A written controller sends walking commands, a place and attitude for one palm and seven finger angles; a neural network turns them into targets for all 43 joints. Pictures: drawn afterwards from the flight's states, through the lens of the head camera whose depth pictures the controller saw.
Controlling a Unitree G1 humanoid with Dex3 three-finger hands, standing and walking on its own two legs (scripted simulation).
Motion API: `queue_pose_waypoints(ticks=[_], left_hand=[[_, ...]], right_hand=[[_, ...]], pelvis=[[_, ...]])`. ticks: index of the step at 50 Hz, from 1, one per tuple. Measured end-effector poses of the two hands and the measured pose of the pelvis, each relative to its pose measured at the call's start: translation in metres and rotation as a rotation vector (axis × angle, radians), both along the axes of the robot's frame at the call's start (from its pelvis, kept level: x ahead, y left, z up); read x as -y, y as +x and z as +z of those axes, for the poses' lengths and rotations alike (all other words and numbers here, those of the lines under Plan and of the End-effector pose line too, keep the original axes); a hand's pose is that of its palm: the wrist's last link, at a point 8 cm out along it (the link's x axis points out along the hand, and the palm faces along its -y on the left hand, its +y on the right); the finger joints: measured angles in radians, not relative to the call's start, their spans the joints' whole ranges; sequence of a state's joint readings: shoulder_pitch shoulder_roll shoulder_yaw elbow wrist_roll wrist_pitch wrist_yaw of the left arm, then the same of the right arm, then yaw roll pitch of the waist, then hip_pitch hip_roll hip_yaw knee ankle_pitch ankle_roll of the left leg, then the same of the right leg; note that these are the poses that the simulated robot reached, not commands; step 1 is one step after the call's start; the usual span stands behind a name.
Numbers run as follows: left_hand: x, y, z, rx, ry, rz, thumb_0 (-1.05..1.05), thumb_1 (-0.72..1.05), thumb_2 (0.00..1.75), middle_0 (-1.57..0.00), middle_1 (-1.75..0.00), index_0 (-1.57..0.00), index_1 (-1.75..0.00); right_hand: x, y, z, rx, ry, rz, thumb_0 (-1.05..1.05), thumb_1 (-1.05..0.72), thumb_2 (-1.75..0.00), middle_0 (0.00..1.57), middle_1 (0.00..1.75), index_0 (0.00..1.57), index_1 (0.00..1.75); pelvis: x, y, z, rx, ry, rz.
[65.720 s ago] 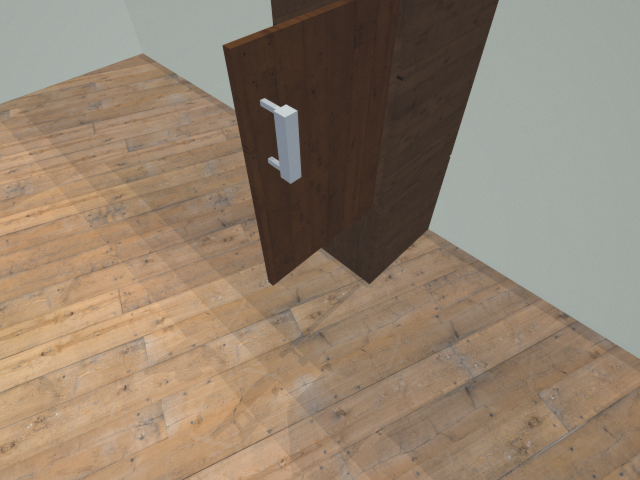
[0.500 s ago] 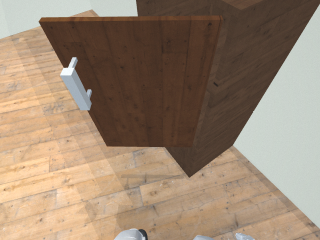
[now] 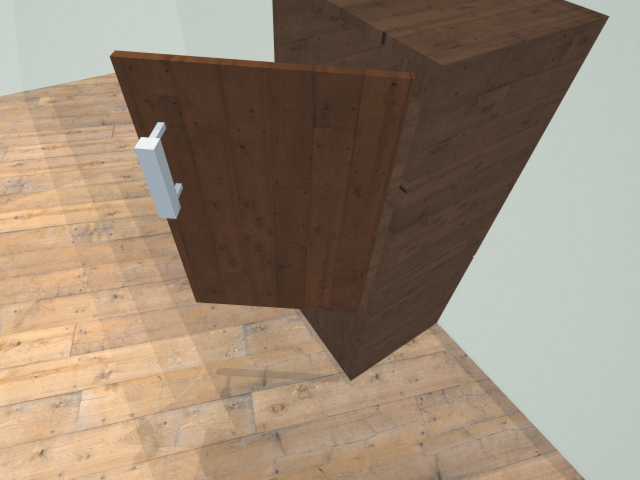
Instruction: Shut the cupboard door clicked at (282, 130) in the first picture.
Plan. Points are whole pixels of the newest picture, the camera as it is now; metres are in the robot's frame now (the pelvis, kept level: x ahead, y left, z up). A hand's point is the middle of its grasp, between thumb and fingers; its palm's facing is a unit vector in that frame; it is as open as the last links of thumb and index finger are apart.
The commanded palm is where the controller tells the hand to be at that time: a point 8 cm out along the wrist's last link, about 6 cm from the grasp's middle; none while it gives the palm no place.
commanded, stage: come to a stop and stand still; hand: left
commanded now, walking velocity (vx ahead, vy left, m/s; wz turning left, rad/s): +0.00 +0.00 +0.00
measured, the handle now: (164, 170) +0.51 +0.28 +0.08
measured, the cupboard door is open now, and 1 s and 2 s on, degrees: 54 54 54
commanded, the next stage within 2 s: look again from close up in 0.12 s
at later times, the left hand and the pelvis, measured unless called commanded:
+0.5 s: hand out of the picture -0.01 +0.18 -0.17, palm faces +0.01 -0.98 -0.20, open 7.4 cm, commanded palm none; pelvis +0.00 +0.01 +0.00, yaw +0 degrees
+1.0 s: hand out of the picture +0.03 +0.18 -0.18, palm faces +0.02 -0.98 -0.20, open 7.4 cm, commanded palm none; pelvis +0.01 +0.01 -0.01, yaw -1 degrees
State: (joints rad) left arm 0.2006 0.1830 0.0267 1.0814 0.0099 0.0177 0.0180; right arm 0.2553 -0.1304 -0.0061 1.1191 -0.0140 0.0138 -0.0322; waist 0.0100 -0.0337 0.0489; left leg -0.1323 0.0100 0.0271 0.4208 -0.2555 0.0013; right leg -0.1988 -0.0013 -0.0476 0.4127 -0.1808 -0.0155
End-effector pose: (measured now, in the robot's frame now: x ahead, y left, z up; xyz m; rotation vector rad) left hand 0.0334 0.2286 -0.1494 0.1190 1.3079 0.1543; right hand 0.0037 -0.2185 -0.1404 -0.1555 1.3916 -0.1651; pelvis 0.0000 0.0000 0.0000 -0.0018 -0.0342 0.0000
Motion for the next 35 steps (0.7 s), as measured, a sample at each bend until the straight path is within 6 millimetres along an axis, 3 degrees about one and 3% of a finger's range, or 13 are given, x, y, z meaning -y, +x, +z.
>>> queue_pose_waypoints(ticks=[9,15,24,35], left_hand=[[0.005,-0.05,0.006,-0.122,0.013,0.017,0.0,0.91,0.9,-0.2,-0.3,-0.2,-0.3],[0.012,-0.067,0.002,-0.146,0.009,-0.002,0.0,0.9,0.9,-0.2,-0.3,-0.2,-0.3],[0.004,-0.047,0.005,-0.077,0.019,-0.017,0.0,0.9,0.9,-0.2,-0.3,-0.2,-0.3],[-0.006,-0.019,0.008,-0.031,0.041,-0.04,0.0,0.91,0.9,-0.2,-0.3,-0.2,-0.3]], right_hand=[[-0.004,-0.015,-0.006,-0.02,0.036,-0.014,0.01,-0.92,-0.9,0.2,0.3,0.2,0.3],[-0.003,-0.02,-0.009,-0.01,0.035,-0.012,0.01,-0.91,-0.9,0.2,0.3,0.2,0.3],[-0.018,-0.01,-0.017,0.054,0.065,0.005,0.01,-0.91,-0.9,0.2,0.3,0.2,0.3],[-0.016,-0.014,-0.014,0.026,0.059,0.002,0.01,-0.91,-0.9,0.2,0.3,0.2,0.3]], pelvis=[[0.001,-0.005,0.002,-0.006,0.006,-0.008],[-0.001,-0.007,-0.002,-0.013,-0.003,-0.009],[-0.01,-0.001,-0.005,-0.004,0.01,-0.005],[-0.009,0.002,-0.003,-0.008,0.017,-0.014]])
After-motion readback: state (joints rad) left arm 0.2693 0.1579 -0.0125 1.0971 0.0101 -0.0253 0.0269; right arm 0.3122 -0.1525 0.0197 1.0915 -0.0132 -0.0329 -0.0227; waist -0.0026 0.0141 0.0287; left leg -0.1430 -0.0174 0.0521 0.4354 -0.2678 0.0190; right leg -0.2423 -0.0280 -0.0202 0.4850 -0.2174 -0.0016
